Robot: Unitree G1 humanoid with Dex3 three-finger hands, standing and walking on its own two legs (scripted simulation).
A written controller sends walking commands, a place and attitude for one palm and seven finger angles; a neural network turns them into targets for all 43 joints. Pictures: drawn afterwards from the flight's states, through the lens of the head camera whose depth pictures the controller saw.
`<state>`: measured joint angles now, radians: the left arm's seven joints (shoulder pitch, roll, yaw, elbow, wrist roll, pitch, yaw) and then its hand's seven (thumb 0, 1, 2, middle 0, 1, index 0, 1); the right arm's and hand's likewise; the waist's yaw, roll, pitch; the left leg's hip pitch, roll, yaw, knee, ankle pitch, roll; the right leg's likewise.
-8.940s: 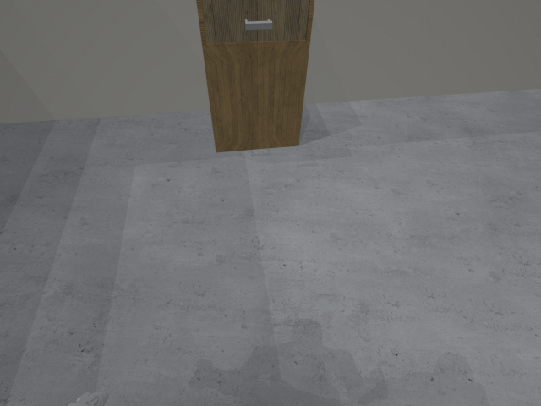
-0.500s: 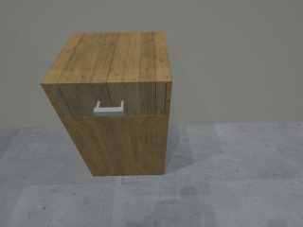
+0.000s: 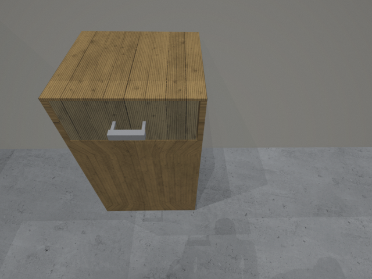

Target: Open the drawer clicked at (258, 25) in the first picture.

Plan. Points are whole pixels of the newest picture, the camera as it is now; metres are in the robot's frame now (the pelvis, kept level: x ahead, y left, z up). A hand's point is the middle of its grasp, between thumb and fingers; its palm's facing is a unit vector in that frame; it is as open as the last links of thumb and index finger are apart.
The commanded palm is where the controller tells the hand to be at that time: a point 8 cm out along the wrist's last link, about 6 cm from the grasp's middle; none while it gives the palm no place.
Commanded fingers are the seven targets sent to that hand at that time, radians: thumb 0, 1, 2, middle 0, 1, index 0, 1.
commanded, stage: come to a stop and stand still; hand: left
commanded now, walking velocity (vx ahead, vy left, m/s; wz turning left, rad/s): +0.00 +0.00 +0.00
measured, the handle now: (127, 129) +0.55 +0.22 -0.06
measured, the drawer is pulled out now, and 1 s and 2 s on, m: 0.00 0.00 0.00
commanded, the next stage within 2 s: look again from close up in 0.86 s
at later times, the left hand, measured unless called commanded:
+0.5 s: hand out of the picture +0.03 +0.15 -0.17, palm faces +0.02 -0.98 -0.20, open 7.4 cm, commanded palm none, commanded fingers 0.00 0.90 0.90 -0.20 -0.30 -0.20 -0.30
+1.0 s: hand out of the picture +0.03 +0.13 -0.18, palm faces +0.05 -0.98 -0.19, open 7.4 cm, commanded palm none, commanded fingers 0.00 0.90 0.90 -0.20 -0.30 -0.20 -0.30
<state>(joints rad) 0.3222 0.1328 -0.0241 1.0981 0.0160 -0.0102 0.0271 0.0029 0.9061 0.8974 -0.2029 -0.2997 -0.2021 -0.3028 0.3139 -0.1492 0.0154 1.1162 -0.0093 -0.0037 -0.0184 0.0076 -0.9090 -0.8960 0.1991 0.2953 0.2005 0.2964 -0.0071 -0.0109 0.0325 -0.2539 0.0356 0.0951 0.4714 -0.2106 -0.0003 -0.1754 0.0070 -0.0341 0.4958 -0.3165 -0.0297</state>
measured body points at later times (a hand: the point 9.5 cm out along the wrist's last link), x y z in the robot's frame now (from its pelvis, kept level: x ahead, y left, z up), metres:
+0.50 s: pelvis +0.04 -0.02 +0.00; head +0.05 -0.02 +0.45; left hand +0.03 +0.20 -0.16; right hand +0.05 -0.24 -0.16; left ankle +0.03 +0.12 -0.74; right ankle -0.03 -0.10 -0.74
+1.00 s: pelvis +0.05 -0.03 +0.00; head +0.06 -0.03 +0.45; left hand +0.03 +0.18 -0.16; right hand +0.06 -0.25 -0.16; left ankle +0.03 +0.12 -0.74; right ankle -0.03 -0.10 -0.74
